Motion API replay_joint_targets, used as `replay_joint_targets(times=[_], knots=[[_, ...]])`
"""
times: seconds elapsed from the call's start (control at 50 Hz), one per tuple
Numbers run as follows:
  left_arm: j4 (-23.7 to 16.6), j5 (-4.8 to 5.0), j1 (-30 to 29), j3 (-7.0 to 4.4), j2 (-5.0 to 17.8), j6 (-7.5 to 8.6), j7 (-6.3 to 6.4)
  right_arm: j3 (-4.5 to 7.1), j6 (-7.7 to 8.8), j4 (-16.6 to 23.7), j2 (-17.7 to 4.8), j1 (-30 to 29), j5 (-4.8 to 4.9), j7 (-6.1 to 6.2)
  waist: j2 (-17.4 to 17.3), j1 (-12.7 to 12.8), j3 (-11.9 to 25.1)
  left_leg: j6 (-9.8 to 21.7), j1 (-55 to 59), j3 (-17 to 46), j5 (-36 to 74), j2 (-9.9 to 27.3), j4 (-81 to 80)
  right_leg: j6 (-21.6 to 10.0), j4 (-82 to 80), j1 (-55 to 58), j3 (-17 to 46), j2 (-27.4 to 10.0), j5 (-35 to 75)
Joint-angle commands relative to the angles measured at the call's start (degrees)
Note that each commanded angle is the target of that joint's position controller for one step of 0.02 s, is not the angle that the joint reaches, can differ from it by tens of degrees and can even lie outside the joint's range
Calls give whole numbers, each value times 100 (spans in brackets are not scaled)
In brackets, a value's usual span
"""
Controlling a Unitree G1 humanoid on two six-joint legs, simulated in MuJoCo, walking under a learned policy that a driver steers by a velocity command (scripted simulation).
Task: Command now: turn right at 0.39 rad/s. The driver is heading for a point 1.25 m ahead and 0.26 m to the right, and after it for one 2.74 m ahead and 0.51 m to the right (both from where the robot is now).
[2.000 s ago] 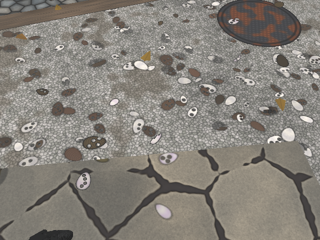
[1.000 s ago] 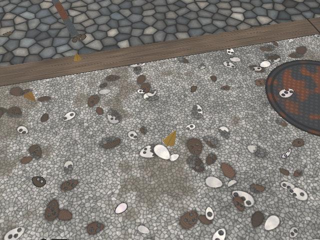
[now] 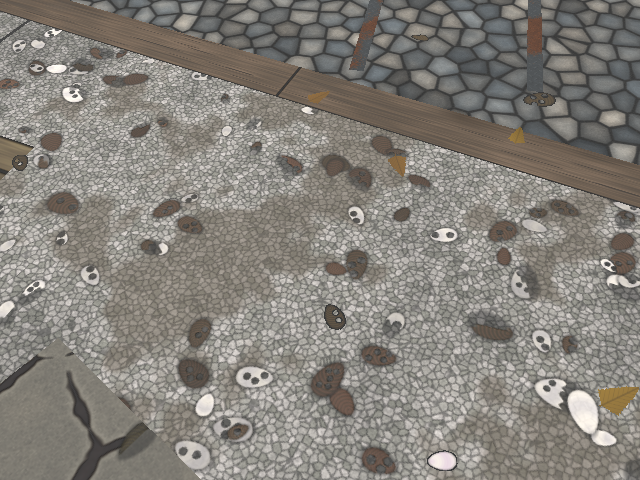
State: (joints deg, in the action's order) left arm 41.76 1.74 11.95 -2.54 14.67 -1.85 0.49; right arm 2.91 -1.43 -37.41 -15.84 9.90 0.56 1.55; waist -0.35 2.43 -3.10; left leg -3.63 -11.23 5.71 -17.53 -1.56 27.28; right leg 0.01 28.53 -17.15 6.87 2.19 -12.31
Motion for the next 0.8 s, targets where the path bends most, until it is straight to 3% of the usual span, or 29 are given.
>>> replay_joint_targets(times=[0.02,0.04,0.06,0.08,0.12,0.16,0.2,0.24,0.32,0.36,0.4,0.42,0.44,0.46,0.48,0.5,0.52,0.54,0.56,0.58,0.62,0.66,0.72,0.8], knots=[[-541,46,-356,-280,939,127,40,394,110,170,-1168,850,-95,102,235,-407,986,619,1496,515,1504,970,-719,-428,263,-579,1182,-610,343],[-762,74,-474,-227,669,174,22,509,47,31,-1541,681,-227,67,-1584,-259,674,1334,1144,1422,2297,1856,-837,-46,1049,-1573,-87,160,-1215],[-608,14,-296,-357,1072,188,36,402,85,267,-1106,319,-348,63,-1289,-358,697,1774,1023,1582,3042,2329,-874,218,2443,-1702,-203,-41,-2258],[-496,34,-142,-458,1222,146,21,292,120,351,-789,53,-340,88,-953,-240,660,1741,882,1227,3361,2230,-838,305,3266,-1761,-191,-145,-2165],[-361,0,126,-445,996,-56,43,241,186,406,-621,-416,-140,118,-768,-67,460,1444,866,420,3294,1790,-734,520,3749,-2004,-245,-343,-1513],[-532,-4,-117,-362,777,-132,-7,262,181,319,-678,-297,-122,150,-830,-208,321,1451,844,-32,3338,1631,-785,668,3589,-2122,-487,-476,-1073],[-802,55,-535,-286,729,-107,-134,331,193,191,-825,311,-91,151,-834,-632,497,1513,1271,159,639,1834,-1344,640,3167,-2382,-659,-696,-698],[-1019,58,-801,-268,781,-47,-243,386,285,148,-1033,430,-39,113,-877,-764,345,1448,1410,387,-862,2046,-1732,481,2781,-2564,-701,-786,-695],[-1229,41,-995,-212,719,91,-341,487,472,62,-1249,520,-23,-28,-639,-761,-25,1297,1554,-14,-1043,2242,-2011,112,2184,-2640,-783,-926,-729],[-1311,-4,-1112,-178,658,83,-364,497,470,35,-1240,396,-33,-123,-497,-721,-310,1210,1379,-615,-73,2107,-1807,34,1849,-2391,-927,-939,-794],[-1350,-40,-998,-176,675,53,-376,538,422,-10,-1353,294,56,-202,-539,-615,-235,1061,987,-1140,1180,1944,-1336,-22,1421,-1564,-1219,-723,-797],[-1320,-53,-733,-223,748,30,-364,560,397,-43,-1456,232,134,-227,-600,-402,-40,962,739,-1335,2210,1889,-857,-80,1141,-885,-1429,-450,-710],[-1167,-69,-160,-327,882,-1,-331,552,388,-57,-1464,120,230,-237,-509,-7,312,785,431,-1653,3299,1700,15,-218,634,134,-1625,-92,-261],[-907,-71,698,-540,1299,-55,-238,458,423,-89,-1200,281,230,-255,-131,385,837,506,-259,-1957,3553,1361,1352,-470,392,1627,-1555,226,179],[-798,1,1438,-688,1938,-91,-102,234,450,114,-559,324,-110,-257,1493,505,1175,26,-2013,-1950,-848,879,3412,-951,72,3062,277,-1047,1614],[-1222,-164,996,-643,2374,60,-111,153,544,363,-488,418,-172,-211,2138,236,2098,-206,-3166,-849,-2380,89,5012,-2263,-886,3319,3441,-2696,1665],[-1276,-172,816,-483,1785,197,-211,294,561,256,-1148,-53,82,-204,911,587,1914,-140,-3188,-247,-1866,373,5251,-2206,-1041,2908,2746,-2633,1990],[-1079,-153,647,-368,1447,275,-191,264,550,192,-1102,-5,166,-203,970,332,1316,-3,-3295,-437,-1441,639,4950,-1946,-877,2462,1767,-2419,2244],[-1015,-116,399,-288,1181,326,-183,240,522,0,-1040,139,64,-154,579,133,1023,82,-3072,-426,-1069,883,4507,-1615,-753,1995,1154,-2077,2525],[-994,-126,84,-233,1045,341,-152,241,470,-112,-1043,217,-9,-121,572,-36,878,101,-2730,-391,-806,975,4165,-1445,-785,1578,730,-1908,2878],[-944,-287,-253,-176,961,426,-89,226,322,-427,-928,669,43,-130,493,-302,865,85,-1971,-416,-201,817,4033,-1344,-1062,982,8,-1751,3612],[-835,-368,-393,-159,866,527,-30,197,231,-524,-750,813,71,-99,408,-375,769,-7,-1774,-222,248,640,3619,-1292,-1273,811,-577,-1688,3839],[-707,-326,-574,-185,880,469,119,212,215,-347,-711,594,29,-99,569,-397,515,-85,-2040,-325,968,612,2960,-1096,-1431,1008,-1147,-1582,3730],[-588,-271,-552,-222,894,268,223,186,141,-49,-538,223,59,-258,481,-205,301,-89,-2190,-563,1130,762,2240,-1039,-1433,1353,-1456,-1689,3382]])
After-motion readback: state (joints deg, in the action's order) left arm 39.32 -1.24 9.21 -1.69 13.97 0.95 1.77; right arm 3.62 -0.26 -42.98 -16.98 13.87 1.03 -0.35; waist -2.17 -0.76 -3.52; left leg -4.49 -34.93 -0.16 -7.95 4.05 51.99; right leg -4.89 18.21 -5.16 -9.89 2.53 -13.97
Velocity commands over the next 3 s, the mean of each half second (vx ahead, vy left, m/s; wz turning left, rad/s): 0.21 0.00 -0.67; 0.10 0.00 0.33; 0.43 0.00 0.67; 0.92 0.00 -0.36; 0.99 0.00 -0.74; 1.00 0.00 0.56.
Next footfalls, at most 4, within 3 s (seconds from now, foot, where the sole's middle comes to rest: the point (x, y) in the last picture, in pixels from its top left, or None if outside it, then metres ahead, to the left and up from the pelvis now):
0.46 right None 0.10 -0.21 -0.77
1.02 left None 0.28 -0.07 -0.77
1.40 right None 0.37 -0.33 -0.77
1.86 left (347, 355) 0.73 0.01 -0.77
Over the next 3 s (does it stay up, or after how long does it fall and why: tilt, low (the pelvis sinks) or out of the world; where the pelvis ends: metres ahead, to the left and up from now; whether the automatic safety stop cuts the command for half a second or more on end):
stays up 1.53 -0.39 -0.02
